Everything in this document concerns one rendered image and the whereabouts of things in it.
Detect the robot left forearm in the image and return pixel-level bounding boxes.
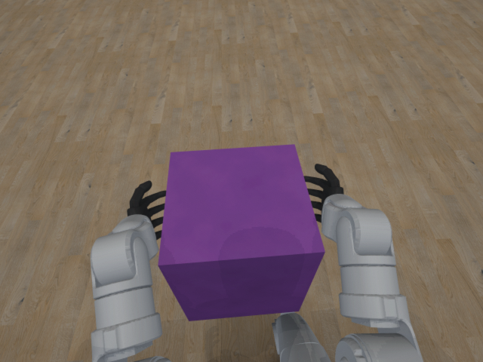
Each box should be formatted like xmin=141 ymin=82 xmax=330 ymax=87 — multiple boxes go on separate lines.
xmin=91 ymin=214 xmax=162 ymax=362

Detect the carton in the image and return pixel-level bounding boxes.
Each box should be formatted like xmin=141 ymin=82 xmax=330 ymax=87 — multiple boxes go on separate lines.
xmin=158 ymin=144 xmax=325 ymax=321

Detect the robot left hand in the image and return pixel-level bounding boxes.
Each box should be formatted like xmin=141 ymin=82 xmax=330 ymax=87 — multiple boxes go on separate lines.
xmin=127 ymin=181 xmax=166 ymax=240

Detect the right robot thigh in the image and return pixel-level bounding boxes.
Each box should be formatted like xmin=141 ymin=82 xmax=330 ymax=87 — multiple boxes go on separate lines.
xmin=272 ymin=313 xmax=331 ymax=362

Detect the robot right upper arm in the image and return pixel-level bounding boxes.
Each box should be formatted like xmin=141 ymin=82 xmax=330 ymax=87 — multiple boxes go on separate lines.
xmin=335 ymin=333 xmax=422 ymax=362

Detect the robot right hand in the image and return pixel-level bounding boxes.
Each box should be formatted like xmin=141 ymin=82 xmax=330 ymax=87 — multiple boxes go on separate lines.
xmin=304 ymin=164 xmax=344 ymax=222

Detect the robot right forearm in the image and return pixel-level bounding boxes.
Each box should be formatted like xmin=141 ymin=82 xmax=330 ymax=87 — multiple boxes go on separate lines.
xmin=321 ymin=194 xmax=423 ymax=362

